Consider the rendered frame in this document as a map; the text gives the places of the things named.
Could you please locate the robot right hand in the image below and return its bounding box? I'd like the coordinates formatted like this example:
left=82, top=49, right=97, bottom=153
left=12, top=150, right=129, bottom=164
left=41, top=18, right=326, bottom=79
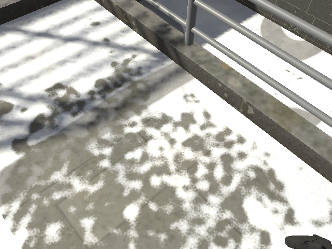
left=285, top=234, right=332, bottom=249

